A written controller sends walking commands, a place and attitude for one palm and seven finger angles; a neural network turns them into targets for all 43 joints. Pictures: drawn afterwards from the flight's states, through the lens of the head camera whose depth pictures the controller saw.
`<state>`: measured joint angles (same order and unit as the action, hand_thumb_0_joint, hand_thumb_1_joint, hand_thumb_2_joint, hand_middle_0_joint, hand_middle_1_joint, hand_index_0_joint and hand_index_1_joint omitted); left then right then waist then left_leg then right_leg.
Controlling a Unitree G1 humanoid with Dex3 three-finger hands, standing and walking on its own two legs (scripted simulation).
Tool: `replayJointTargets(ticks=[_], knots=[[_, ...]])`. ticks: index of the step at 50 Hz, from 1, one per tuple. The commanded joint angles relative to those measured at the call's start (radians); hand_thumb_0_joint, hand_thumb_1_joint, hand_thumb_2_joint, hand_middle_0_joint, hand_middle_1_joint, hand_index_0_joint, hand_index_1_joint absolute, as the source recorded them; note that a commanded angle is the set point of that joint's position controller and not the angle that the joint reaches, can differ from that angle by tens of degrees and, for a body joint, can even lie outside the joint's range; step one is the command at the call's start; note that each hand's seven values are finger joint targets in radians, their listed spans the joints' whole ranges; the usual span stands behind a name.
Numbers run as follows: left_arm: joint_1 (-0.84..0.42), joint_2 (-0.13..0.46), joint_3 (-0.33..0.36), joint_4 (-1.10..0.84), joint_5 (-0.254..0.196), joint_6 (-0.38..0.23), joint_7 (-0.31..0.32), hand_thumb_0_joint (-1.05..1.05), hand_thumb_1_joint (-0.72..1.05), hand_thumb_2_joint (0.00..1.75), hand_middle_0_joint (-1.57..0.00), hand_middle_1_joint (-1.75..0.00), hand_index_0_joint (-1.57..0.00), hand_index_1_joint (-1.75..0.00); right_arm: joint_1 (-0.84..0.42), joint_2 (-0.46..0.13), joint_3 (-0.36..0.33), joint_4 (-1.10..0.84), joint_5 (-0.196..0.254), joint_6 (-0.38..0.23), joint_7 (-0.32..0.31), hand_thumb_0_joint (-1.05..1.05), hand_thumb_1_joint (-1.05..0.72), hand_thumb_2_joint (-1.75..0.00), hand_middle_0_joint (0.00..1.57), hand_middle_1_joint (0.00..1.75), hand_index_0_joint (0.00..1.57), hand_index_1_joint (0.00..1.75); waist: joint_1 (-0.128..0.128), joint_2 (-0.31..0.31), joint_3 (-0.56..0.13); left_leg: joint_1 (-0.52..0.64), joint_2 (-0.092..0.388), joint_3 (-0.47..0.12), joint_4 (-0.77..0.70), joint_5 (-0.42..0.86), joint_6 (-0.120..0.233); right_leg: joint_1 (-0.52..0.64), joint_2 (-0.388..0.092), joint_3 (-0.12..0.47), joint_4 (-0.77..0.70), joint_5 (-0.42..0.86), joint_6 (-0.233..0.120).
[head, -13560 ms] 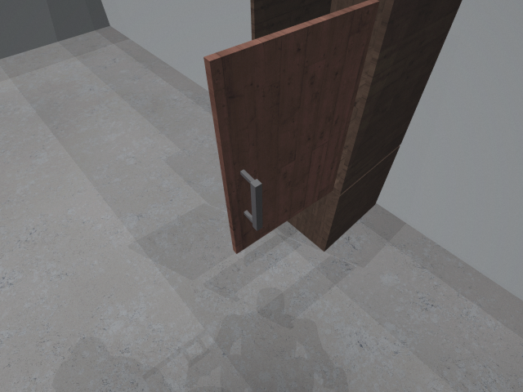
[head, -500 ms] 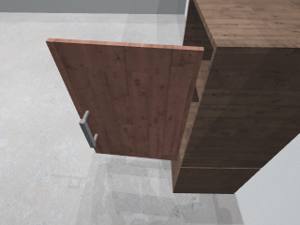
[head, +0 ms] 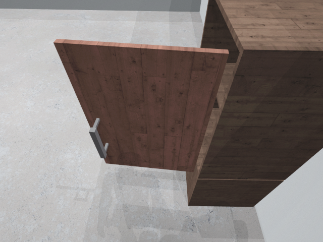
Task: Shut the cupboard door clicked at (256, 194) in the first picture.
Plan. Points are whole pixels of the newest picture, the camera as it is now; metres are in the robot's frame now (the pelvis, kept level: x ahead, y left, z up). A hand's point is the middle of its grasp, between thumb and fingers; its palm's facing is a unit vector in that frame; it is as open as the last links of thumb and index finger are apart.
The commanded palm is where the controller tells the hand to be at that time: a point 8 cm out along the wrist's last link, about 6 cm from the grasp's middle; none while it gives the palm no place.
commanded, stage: raise the hand and make a fist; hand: left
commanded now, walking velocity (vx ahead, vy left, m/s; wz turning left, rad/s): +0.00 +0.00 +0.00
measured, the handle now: (100, 139) +0.45 +0.25 -0.11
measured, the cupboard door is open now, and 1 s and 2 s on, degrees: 85 85 85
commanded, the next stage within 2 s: bring the fist close to the handle in 1.90 s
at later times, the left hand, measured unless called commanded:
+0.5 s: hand out of the picture +0.09 +0.19 -0.10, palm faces +0.06 -1.00 -0.03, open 5.7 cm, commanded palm +0.10 +0.23 -0.08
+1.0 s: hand out of the picture +0.13 +0.20 -0.08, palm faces -0.05 -1.00 -0.03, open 3.5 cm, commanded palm +0.11 +0.26 -0.08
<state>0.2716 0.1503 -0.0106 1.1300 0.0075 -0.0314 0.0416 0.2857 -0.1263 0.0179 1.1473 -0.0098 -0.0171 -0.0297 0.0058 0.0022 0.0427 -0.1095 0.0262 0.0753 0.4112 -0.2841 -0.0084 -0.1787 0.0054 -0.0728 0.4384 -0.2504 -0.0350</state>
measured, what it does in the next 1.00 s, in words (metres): lowers itself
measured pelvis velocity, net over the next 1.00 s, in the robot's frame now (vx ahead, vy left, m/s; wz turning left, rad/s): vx -0.07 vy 0.02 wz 0.05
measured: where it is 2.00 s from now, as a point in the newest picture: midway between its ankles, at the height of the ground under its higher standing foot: outside the picture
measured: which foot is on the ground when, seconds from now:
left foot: down 0.00-1.00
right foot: down 0.00-1.00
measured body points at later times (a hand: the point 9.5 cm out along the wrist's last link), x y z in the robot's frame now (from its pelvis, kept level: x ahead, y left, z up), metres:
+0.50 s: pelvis -0.07 +0.01 -0.13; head +0.00 +0.03 +0.32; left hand +0.08 +0.25 -0.10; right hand +0.20 -0.22 -0.15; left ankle -0.04 +0.12 -0.74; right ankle -0.01 -0.09 -0.74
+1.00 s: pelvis -0.07 +0.02 -0.13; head +0.01 +0.04 +0.31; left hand +0.13 +0.25 -0.07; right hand +0.10 -0.23 -0.20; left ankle -0.04 +0.12 -0.74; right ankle -0.01 -0.09 -0.74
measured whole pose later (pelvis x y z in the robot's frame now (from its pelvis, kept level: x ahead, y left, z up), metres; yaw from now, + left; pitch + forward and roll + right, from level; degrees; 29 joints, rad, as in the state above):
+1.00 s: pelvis -0.07 +0.02 -0.13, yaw +3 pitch +18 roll -3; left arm 0.44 0.24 0.09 -0.07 -0.27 -0.49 -0.28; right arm 0.27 -0.28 -0.01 0.52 0.03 -0.20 -0.04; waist -0.01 0.02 -0.16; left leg -1.08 0.01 0.00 1.35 -0.59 0.04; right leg -1.09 -0.05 -0.12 1.29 -0.52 -0.02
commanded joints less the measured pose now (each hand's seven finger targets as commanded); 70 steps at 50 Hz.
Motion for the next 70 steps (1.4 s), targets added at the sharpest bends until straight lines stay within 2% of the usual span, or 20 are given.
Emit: replayJointTargets(ticks=[1,2,3,6,10,14,17,21,23,28,31,35,39,43,47,52,54,57,62,70], knots=[[-0.059,0.197,0.025,-1.256,-0.147,-0.22,0.025,0.0,0.9,0.9,-0.22,-0.32,-0.22,-0.32,-0.042,-0.212,0.001,-0.366,0.047,-0.286,-0.121,0.0,-0.9,-0.9,0.2,0.3,0.2,0.3,-0.049,0.373,-0.461,0.157,-0.018,-0.013,0.116,0.542,0.052,0.046,-0.016,0.081,0.17,0.435,0.009],[-0.081,0.187,0.054,-1.265,-0.182,-0.171,0.067,0.0,0.9,0.9,-0.24,-0.34,-0.24,-0.34,-0.07,-0.232,-0.003,-0.334,0.038,-0.319,-0.095,0.0,-0.9,-0.9,0.2,0.3,0.2,0.3,-0.008,0.32,-0.429,0.15,0.018,-0.051,0.064,0.608,0.019,-0.008,-0.011,0.021,0.085,0.229,0.002],[0.161,-0.093,-0.086,-0.998,-0.178,-0.044,0.048,0.0,0.9,0.9,-0.25,-0.36,-0.25,-0.36,-0.072,-0.186,-0.018,-0.324,0.054,-0.333,-0.06,0.0,-0.9,-0.9,0.2,0.3,0.2,0.3,-0.034,0.165,-0.229,0.022,0.027,-0.07,0.045,0.548,0.026,-0.074,-0.021,0.0,0.088,0.175,0.014],[-0.013,0.002,-0.002,-0.998,-0.174,-0.172,0.005,0.0,0.9,0.9,-0.31,-0.42,-0.31,-0.42,-0.054,-0.255,-0.072,-0.429,0.032,-0.362,-0.037,0.0,-0.9,-0.9,0.2,0.3,0.2,0.3,-0.089,-0.167,0.051,-0.285,-0.02,-0.108,0.168,0.142,0.029,-0.311,-0.028,-0.025,0.113,0.06,0.035],[0.372,-0.037,0.081,-0.822,-0.245,-0.441,-0.198,0.0,0.9,0.9,-0.38,-0.5,-0.38,-0.5,-0.102,-0.231,-0.104,-0.573,0.01,-0.372,0.019,0.0,-0.9,-0.9,0.2,0.3,0.2,0.3,0.044,-0.403,-0.053,-0.572,-0.062,-0.079,0.354,-0.04,-0.001,-0.386,-0.046,0.042,0.258,-0.154,0.024],[0.358,0.118,0.214,-0.863,-0.241,-0.682,-0.401,0.0,0.9,0.9,-0.46,-0.58,-0.46,-0.58,-0.158,-0.239,-0.13,-0.681,0.011,-0.326,0.07,0.0,-0.9,-0.9,0.2,0.3,0.2,0.3,0.084,-0.118,-0.254,-0.732,-0.081,-0.048,0.552,0.008,-0.013,-0.402,-0.066,0.1,0.507,0.049,-0.009],[0.203,0.19,0.231,-1.076,-0.235,-0.677,-0.386,0.0,0.9,0.9,-0.51,-0.64,-0.51,-0.64,-0.192,-0.239,-0.124,-0.762,0.012,-0.291,0.068,0.0,-0.9,-0.9,0.2,0.3,0.2,0.3,0.095,0.149,-0.32,-0.763,-0.076,-0.032,0.602,-0.063,0.006,-0.545,-0.046,0.096,0.604,-0.107,-0.024],[-0.025,0.161,0.149,-1.494,-0.266,-0.716,-0.304,0.0,0.9,0.9,-0.58,-0.72,-0.58,-0.72,-0.174,-0.233,-0.105,-0.82,0.011,-0.293,0.048,0.0,-0.9,-0.9,0.2,0.3,0.2,0.3,0.017,0.249,-0.453,-0.722,-0.048,-0.092,0.668,-0.169,0.032,-0.694,-0.021,0.089,0.646,-0.236,-0.018],[-0.076,0.159,0.104,-1.629,-0.272,-0.725,-0.293,0.0,0.9,0.9,-0.62,-0.76,-0.62,-0.76,-0.135,-0.248,-0.101,-0.801,0.005,-0.293,0.026,0.0,-0.9,-0.9,0.2,0.3,0.2,0.3,-0.034,0.177,-0.508,-0.711,-0.032,-0.123,0.707,-0.14,0.041,-0.727,-0.007,0.089,0.663,-0.214,-0.013],[0.023,0.092,-0.021,-1.446,-0.252,-0.57,-0.366,0.0,0.9,0.9,-0.71,-0.86,-0.71,-0.86,-0.104,-0.268,-0.082,-0.783,0.028,-0.281,-0.005,0.0,-0.9,-0.9,0.2,0.3,0.2,0.3,-0.096,0.04,-0.369,-0.84,-0.021,-0.152,0.75,-0.236,0.047,-0.782,0.003,0.065,0.63,-0.297,0.005],[0.171,0.14,0.041,-1.293,-0.222,-0.355,-0.389,0.0,0.9,0.9,-0.77,-0.92,-0.77,-0.92,-0.117,-0.26,-0.084,-0.82,0.06,-0.239,-0.015,0.0,-0.9,-0.9,0.2,0.3,0.2,0.3,-0.043,-0.093,-0.362,-0.914,-0.027,-0.141,0.701,-0.301,0.042,-0.709,-0.012,0.078,0.576,-0.399,0.017],[0.186,0.219,0.222,-1.387,-0.276,-0.209,-0.339,0.0,0.9,0.9,-0.84,-1.0,-0.84,-1.0,-0.174,-0.227,-0.073,-0.885,0.065,-0.19,-0.027,0.0,-0.9,-0.9,0.2,0.3,0.2,0.3,0.056,-0.09,-0.477,-0.896,-0.05,-0.111,0.666,-0.214,0.032,-0.541,-0.025,0.096,0.567,-0.369,0.019],[0.164,0.202,0.281,-1.518,-0.317,-0.352,-0.216,0.0,0.9,0.9,-0.92,-1.08,-0.92,-1.08,-0.139,-0.185,-0.064,-0.852,0.043,-0.211,-0.028,0.0,-0.9,-0.9,0.2,0.3,0.2,0.3,0.073,0.005,-0.494,-0.84,-0.036,-0.119,0.668,-0.077,0.021,-0.538,-0.009,0.057,0.631,-0.189,-0.002],[0.117,0.139,0.124,-1.461,-0.266,-0.523,-0.244,0.0,0.9,0.9,-0.99,-1.16,-0.99,-1.16,-0.112,-0.213,-0.064,-0.799,0.022,-0.246,-0.013,0.0,-0.9,-0.9,0.2,0.3,0.2,0.3,-0.016,0.052,-0.379,-0.866,-0.029,-0.131,0.702,-0.146,0.022,-0.728,-0.006,0.035,0.663,-0.255,-0.005],[0.126,0.11,0.035,-1.302,-0.262,-0.501,-0.361,0.0,0.9,0.9,-1.06,-1.24,-1.06,-1.24,-0.088,-0.258,-0.072,-0.805,0.044,-0.265,-0.019,0.0,-0.9,-0.9,0.2,0.3,0.2,0.3,-0.07,-0.018,-0.283,-0.927,-0.033,-0.154,0.696,-0.319,0.033,-0.798,-0.013,0.058,0.613,-0.404,-0.001],[0.146,0.312,0.272,-1.448,-0.292,-0.432,-0.359,0.0,0.9,0.9,-1.15,-1.34,-1.15,-1.34,-0.095,-0.263,-0.089,-0.84,0.05,-0.255,-0.033,0.0,-0.9,-0.9,0.2,0.3,0.2,0.3,0.036,0.091,-0.49,-0.836,-0.038,-0.139,0.665,-0.169,0.029,-0.66,-0.005,0.05,0.656,-0.261,-0.011],[0.175,0.272,0.289,-1.537,-0.322,-0.442,-0.318,0.0,0.9,0.9,-1.19,-1.38,-1.19,-1.38,-0.095,-0.238,-0.086,-0.851,0.043,-0.241,-0.027,0.0,-0.9,-0.9,0.2,0.3,0.2,0.3,0.057,0.126,-0.551,-0.76,-0.038,-0.139,0.65,-0.038,0.018,-0.616,-0.002,0.02,0.687,-0.129,-0.012],[0.207,0.218,0.275,-1.527,-0.334,-0.463,-0.27,0.0,0.9,0.9,-1.24,-1.44,-1.24,-1.44,-0.083,-0.223,-0.083,-0.838,0.032,-0.222,-0.016,0.0,-0.9,-0.9,0.2,0.3,0.2,0.3,0.045,0.113,-0.537,-0.74,-0.033,-0.136,0.677,0.08,0.01,-0.624,0.012,0.001,0.709,-0.029,-0.01],[0.173,0.109,0.095,-1.307,-0.267,-0.418,-0.333,0.0,0.9,0.9,-1.3,-1.5,-1.3,-1.5,-0.072,-0.254,-0.08,-0.824,0.036,-0.196,-0.006,0.0,-0.9,-0.9,0.2,0.3,0.2,0.3,-0.061,0.011,-0.329,-0.833,-0.024,-0.148,0.692,-0.085,0.018,-0.748,0.014,-0.006,0.666,-0.144,0.0],[0.07,0.289,0.299,-1.497,-0.329,-0.45,-0.381,0.0,0.9,0.9,-1.3,-1.5,-1.3,-1.5,-0.08,-0.246,-0.073,-0.857,0.035,-0.209,-0.026,0.0,-0.9,-0.9,0.2,0.3,0.2,0.3,0.025,0.097,-0.549,-0.759,-0.031,-0.134,0.708,0.036,0.015,-0.63,0.008,0.025,0.7,-0.042,-0.011]])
